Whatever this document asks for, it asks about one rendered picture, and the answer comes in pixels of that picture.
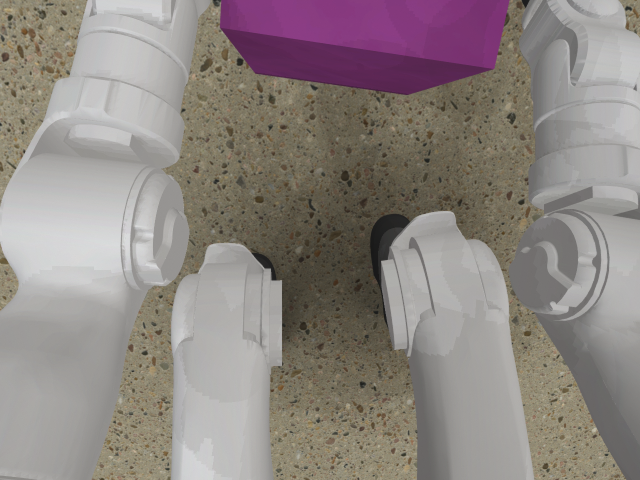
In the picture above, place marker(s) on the carton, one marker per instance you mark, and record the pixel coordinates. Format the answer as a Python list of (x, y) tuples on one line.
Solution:
[(395, 46)]

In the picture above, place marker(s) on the robot right forearm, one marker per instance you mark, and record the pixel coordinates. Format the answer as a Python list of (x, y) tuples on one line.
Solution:
[(585, 88)]

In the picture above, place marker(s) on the robot left thigh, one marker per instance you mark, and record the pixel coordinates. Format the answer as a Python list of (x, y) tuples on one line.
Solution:
[(221, 377)]

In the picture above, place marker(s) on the robot left upper arm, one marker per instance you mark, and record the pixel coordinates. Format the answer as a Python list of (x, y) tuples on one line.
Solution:
[(87, 238)]

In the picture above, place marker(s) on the robot left forearm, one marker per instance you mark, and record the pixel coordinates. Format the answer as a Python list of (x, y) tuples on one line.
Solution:
[(123, 97)]

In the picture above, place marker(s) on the robot right upper arm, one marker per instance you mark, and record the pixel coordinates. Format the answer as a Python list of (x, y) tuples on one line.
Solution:
[(579, 272)]

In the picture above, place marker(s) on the right robot foot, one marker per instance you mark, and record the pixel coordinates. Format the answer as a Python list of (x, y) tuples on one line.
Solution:
[(384, 231)]

